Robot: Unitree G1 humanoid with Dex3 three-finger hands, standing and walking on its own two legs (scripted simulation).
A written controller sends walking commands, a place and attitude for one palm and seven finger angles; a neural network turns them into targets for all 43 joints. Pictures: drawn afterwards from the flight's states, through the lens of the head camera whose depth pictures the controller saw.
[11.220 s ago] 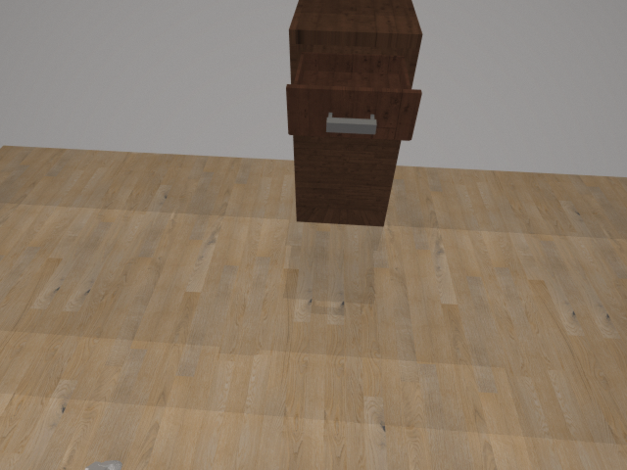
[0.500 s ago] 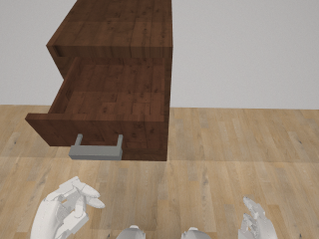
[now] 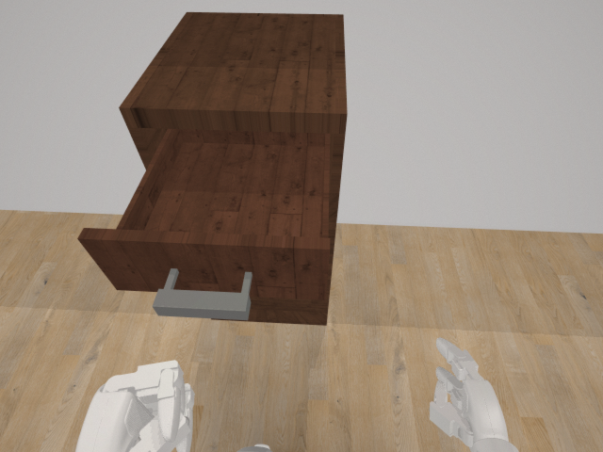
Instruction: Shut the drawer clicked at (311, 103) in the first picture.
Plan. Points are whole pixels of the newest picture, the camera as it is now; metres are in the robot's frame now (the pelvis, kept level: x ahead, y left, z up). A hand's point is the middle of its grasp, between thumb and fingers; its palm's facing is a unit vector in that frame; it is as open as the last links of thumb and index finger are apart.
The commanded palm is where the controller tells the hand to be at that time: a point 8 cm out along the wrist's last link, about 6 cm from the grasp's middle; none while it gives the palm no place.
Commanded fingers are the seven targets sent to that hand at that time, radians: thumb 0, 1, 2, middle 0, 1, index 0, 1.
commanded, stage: raise the hand and make a fist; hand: left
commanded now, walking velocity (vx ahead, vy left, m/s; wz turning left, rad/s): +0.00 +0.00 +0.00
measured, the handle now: (206, 290) +0.34 +0.17 +0.01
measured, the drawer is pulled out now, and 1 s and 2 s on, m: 0.26 0.26 0.26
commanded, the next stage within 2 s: bring the fist close to the handle in 0.52 s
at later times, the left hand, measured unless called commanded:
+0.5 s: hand (181, 431) +0.14 +0.13 +0.11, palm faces +0.04 -1.00 -0.04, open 3.3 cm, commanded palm +0.09 +0.18 +0.11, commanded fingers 0.00 0.90 0.90 -1.40 -1.60 -1.40 -1.60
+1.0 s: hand (199, 410) +0.16 +0.12 +0.07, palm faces +0.01 -1.00 -0.03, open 3.3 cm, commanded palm +0.13 +0.18 +0.07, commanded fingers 0.00 0.90 0.90 -1.40 -1.60 -1.40 -1.60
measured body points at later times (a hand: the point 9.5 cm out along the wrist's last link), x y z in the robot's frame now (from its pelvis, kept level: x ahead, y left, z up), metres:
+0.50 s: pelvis +0.00 -0.01 +0.00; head +0.02 -0.02 +0.45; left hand +0.13 +0.18 +0.11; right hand +0.20 -0.23 -0.05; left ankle +0.00 +0.11 -0.67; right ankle +0.01 -0.10 -0.67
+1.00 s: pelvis -0.01 -0.01 -0.01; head +0.03 -0.01 +0.44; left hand +0.16 +0.18 +0.07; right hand +0.18 -0.23 -0.07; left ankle +0.00 +0.11 -0.67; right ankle +0.01 -0.10 -0.67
